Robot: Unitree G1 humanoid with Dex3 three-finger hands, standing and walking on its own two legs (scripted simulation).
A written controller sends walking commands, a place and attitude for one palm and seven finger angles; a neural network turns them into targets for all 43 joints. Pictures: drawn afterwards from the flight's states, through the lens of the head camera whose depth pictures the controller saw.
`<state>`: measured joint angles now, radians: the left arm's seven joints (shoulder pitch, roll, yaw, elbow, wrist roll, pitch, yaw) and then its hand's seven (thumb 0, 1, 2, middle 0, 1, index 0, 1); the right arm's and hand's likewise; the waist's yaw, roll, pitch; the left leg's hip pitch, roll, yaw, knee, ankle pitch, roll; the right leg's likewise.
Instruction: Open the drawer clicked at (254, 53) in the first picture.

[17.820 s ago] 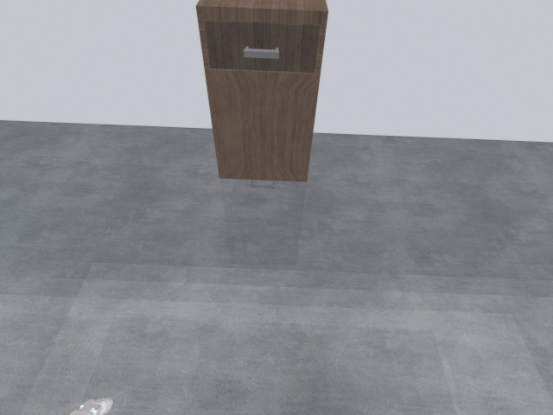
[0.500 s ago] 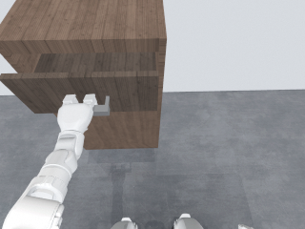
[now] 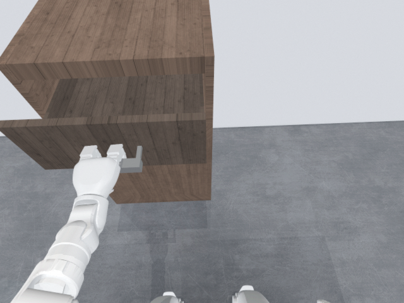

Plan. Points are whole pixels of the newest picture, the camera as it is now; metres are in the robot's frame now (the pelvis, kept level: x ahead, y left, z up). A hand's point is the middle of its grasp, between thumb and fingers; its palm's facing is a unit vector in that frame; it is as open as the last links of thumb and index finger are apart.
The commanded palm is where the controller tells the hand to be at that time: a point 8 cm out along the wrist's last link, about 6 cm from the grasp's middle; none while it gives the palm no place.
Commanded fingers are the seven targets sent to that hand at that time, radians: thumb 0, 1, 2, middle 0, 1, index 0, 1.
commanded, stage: pull the drawer open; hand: left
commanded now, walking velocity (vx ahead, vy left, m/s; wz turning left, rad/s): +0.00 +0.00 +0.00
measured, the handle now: (113, 158) +0.42 +0.22 -0.02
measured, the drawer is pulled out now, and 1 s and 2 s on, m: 0.14 0.25 0.30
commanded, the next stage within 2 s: open the thumb to release the handle in 1.48 s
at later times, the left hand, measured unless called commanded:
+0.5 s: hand (102, 212) +0.30 +0.22 -0.04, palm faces -0.02 -0.05 -1.00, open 5.8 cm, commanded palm +0.27 +0.22 +0.01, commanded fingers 0.00 0.90 0.90 -0.40 -1.35 -0.40 -1.35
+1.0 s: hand (98, 235) +0.26 +0.22 -0.04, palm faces -0.02 -0.06 -1.00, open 5.8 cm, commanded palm +0.22 +0.22 +0.01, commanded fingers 0.00 0.90 0.90 -0.40 -1.35 -0.40 -1.35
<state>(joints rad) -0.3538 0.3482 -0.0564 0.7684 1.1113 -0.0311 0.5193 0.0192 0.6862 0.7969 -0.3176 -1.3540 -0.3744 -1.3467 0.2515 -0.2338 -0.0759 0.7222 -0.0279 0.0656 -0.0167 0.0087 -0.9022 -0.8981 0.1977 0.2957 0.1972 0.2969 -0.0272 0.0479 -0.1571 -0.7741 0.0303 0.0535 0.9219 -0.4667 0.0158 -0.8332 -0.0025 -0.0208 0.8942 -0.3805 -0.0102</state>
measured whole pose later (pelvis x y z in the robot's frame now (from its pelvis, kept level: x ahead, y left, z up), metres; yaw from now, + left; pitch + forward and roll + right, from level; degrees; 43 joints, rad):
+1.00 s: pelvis +0.01 -0.01 +0.00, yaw +0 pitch +14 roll +0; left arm 0.16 0.30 -0.10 0.29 1.12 0.03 0.53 0.05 0.68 0.80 -0.28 -1.35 -0.42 -1.35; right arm 0.13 -0.22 -0.04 0.64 -0.04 0.04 -0.02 0.01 -0.90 -0.90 0.20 0.30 0.20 0.30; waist 0.02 0.03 -0.14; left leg -0.67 0.03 0.05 0.91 -0.49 0.00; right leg -0.74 0.00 -0.02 0.91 -0.41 -0.02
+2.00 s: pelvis +0.00 -0.02 -0.01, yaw +0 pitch +14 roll +1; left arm 0.35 0.30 -0.08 0.12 1.10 0.04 0.57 0.01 -0.01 0.51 -0.35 -1.25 -0.35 -1.25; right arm 0.11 -0.22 -0.03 0.63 -0.05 0.05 -0.02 0.01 -0.90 -0.90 0.20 0.30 0.20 0.30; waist 0.04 0.03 -0.15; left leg -0.70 0.03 0.05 0.97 -0.51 -0.01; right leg -0.78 0.00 -0.02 0.99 -0.45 -0.04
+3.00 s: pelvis +0.00 -0.01 +0.02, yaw +1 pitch +8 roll +0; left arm 0.25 0.36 -0.09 0.09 1.02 0.07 0.44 0.00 -0.49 0.30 -0.34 -1.21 -0.41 -1.24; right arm 0.11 -0.24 -0.04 0.65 -0.02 0.05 -0.06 0.01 -0.90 -0.90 0.20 0.30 0.20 0.30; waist 0.06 0.06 -0.09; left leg -0.50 0.02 0.04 0.79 -0.42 0.00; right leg -0.57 -0.01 -0.03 0.80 -0.36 -0.02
